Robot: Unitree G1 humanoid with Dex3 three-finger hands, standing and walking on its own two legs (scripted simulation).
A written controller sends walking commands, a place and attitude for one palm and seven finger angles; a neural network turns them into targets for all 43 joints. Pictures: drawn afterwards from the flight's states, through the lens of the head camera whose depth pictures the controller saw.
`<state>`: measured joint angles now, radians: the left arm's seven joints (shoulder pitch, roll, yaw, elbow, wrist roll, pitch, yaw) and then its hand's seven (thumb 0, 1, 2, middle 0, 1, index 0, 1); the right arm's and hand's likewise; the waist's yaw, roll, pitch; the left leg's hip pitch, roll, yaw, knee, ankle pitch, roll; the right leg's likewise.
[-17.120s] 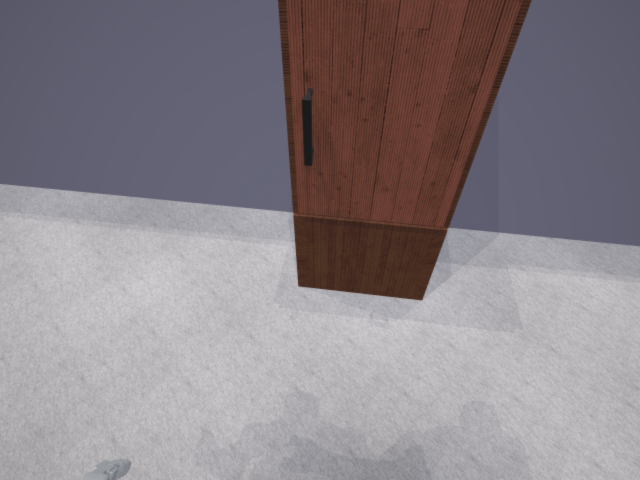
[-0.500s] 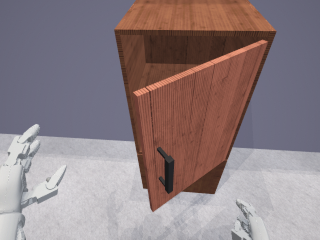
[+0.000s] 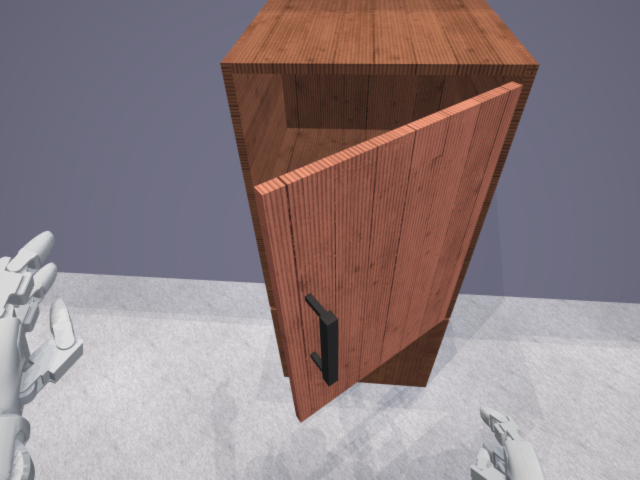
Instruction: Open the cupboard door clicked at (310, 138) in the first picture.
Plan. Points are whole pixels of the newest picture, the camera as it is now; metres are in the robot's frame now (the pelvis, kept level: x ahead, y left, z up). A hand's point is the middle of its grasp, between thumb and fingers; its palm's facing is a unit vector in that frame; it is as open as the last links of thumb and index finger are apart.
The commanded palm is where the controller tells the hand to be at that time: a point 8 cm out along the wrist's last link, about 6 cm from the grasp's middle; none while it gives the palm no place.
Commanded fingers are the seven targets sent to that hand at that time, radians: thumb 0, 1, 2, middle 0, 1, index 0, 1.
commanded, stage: step back with the hand held close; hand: left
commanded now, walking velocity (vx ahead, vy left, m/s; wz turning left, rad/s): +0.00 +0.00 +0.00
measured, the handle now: (321, 342) +0.33 +0.05 -0.04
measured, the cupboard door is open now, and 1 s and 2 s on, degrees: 40 40 40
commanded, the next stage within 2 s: stop stepping back and stand still in 1.34 s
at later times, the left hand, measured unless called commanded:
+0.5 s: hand (72, 366) +0.17 +0.26 +0.15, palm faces +0.35 -0.79 -0.50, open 7.4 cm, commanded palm +0.11 +0.30 +0.17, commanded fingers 0.00 0.90 0.90 -0.20 -0.30 -0.20 -0.30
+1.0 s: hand out of the picture +0.08 +0.29 +0.16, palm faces +0.46 -0.74 -0.49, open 7.4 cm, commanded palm +0.02 +0.32 +0.17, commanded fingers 0.00 0.90 0.90 -0.20 -0.30 -0.20 -0.30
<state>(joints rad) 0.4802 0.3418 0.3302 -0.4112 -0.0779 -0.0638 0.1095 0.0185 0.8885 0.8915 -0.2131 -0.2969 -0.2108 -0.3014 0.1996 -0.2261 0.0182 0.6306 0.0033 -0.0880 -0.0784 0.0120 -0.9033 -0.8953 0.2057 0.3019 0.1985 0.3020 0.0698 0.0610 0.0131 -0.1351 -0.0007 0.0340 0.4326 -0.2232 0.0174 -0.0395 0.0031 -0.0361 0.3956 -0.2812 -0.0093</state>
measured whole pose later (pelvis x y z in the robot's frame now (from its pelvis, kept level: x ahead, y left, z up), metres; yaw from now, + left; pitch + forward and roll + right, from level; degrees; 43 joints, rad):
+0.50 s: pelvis -0.04 +0.00 +0.00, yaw -1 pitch -1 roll -1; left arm 0.56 0.42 0.38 -0.48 -0.06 -0.13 0.12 0.02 0.89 0.89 -0.22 -0.30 -0.21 -0.30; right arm 0.17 -0.24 -0.02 0.56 0.01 0.02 -0.09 0.01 -0.90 -0.90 0.21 0.30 0.20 0.30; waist 0.01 0.04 0.04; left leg -0.28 0.02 0.04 0.46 -0.17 0.02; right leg -0.19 0.02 -0.03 0.43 -0.23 -0.01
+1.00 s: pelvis -0.11 +0.02 -0.01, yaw +3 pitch +1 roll -3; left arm 0.56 0.40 0.44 -0.54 -0.04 -0.22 0.15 0.02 0.89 0.89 -0.21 -0.30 -0.21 -0.30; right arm 0.18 -0.20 0.00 0.61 0.00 -0.08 -0.06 0.01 -0.90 -0.89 0.21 0.30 0.20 0.30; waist 0.02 0.04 0.06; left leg -0.48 0.00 0.00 0.57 -0.16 0.02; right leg -0.27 0.08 0.03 0.54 -0.28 -0.01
